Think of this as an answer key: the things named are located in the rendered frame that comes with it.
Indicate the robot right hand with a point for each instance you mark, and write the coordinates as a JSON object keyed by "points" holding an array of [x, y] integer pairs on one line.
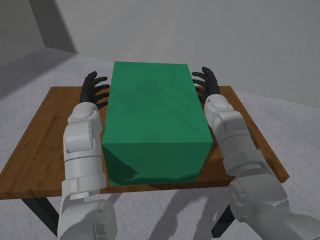
{"points": [[210, 84]]}

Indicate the carton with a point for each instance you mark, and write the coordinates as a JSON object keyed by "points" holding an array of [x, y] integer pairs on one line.
{"points": [[155, 130]]}

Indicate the left robot upper arm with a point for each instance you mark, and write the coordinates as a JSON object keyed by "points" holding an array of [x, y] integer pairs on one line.
{"points": [[91, 220]]}

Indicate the robot left hand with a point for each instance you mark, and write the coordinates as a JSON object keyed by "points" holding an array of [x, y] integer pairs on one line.
{"points": [[89, 91]]}

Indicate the table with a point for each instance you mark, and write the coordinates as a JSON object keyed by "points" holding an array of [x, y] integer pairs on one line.
{"points": [[36, 168]]}

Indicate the right robot upper arm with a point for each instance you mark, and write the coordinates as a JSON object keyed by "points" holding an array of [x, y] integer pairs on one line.
{"points": [[260, 201]]}

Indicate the robot left forearm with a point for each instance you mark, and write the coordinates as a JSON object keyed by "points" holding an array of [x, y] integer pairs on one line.
{"points": [[82, 153]]}

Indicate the robot right forearm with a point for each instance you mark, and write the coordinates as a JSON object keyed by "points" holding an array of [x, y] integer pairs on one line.
{"points": [[241, 158]]}

